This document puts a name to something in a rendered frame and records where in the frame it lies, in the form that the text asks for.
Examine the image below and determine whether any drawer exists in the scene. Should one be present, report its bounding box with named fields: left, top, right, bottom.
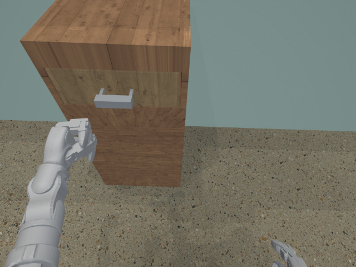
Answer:
left=45, top=68, right=180, bottom=107

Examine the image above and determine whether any left robot forearm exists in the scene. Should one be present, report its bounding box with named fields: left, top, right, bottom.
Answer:
left=4, top=163, right=70, bottom=267

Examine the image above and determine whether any right robot hand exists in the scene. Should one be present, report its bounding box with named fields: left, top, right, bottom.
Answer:
left=271, top=240, right=307, bottom=267

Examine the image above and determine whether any handle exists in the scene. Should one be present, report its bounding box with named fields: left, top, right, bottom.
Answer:
left=94, top=88, right=134, bottom=109

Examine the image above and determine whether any left robot hand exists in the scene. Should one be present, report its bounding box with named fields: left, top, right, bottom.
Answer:
left=43, top=118, right=97, bottom=171

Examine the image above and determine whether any cabinet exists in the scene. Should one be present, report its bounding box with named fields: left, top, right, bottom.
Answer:
left=20, top=0, right=191, bottom=187

